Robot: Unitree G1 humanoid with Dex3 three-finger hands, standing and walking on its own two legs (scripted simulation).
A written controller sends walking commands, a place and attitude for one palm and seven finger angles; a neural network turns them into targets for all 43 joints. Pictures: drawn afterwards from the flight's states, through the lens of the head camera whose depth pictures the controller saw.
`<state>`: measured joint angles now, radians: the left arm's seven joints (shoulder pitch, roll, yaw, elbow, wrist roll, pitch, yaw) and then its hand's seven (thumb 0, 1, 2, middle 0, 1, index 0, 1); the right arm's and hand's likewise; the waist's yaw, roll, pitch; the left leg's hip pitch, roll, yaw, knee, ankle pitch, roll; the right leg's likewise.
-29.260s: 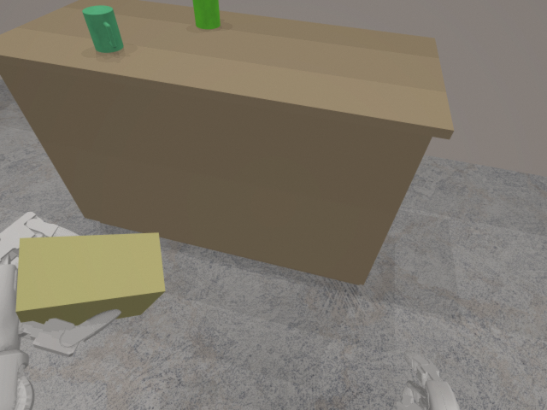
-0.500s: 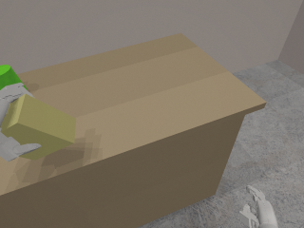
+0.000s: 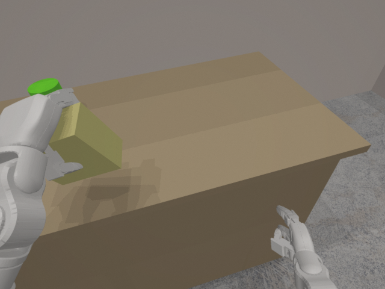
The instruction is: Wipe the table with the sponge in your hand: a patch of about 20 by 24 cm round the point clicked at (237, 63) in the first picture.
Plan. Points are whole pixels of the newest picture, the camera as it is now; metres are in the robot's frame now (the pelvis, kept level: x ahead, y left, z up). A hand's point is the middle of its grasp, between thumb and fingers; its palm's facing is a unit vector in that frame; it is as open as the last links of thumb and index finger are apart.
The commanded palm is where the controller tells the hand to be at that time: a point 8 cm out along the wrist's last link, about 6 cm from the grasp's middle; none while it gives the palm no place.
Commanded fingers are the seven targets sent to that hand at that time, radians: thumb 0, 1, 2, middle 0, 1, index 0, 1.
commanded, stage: turn the palm down, sponge in hand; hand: left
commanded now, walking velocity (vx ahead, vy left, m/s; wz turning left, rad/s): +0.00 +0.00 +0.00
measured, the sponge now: (78, 153) +0.26 +0.27 +0.18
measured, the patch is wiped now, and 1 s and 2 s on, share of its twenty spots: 0.05 0.05 0.05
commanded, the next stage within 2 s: move the sponge above the wiping area in 0.64 s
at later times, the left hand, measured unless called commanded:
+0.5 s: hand (77, 136) +0.24 +0.23 +0.25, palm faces +0.34 -0.06 -0.94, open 10.2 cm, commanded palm +0.19 +0.24 +0.31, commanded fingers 0.00 0.10 1.30 -1.20 -1.60 -1.20 -1.60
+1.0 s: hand (81, 125) +0.26 +0.23 +0.25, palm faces +0.34 +0.00 -0.94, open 10.2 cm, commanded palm +0.20 +0.23 +0.30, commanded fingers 0.00 0.10 1.30 -1.20 -1.60 -1.20 -1.60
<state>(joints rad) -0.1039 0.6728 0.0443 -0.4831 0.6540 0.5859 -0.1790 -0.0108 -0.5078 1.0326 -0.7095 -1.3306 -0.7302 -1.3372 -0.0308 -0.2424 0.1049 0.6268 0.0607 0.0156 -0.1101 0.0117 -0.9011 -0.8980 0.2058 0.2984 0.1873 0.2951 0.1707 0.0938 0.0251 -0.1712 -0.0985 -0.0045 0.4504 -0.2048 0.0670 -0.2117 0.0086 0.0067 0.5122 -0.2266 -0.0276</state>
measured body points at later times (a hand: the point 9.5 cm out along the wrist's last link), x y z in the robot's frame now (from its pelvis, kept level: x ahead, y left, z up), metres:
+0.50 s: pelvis +0.00 -0.04 +0.00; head -0.03 -0.10 +0.45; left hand +0.22 +0.23 +0.29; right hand +0.28 -0.22 -0.06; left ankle +0.03 +0.07 -0.74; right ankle +0.04 -0.11 -0.74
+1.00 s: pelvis +0.00 -0.07 -0.01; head -0.04 -0.14 +0.44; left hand +0.24 +0.23 +0.30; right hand +0.26 -0.29 -0.07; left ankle +0.03 +0.08 -0.74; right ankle +0.04 -0.11 -0.74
